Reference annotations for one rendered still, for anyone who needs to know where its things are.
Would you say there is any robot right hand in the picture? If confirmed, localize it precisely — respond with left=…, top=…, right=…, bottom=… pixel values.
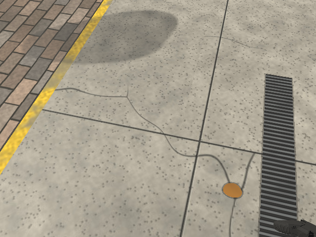
left=274, top=219, right=316, bottom=237

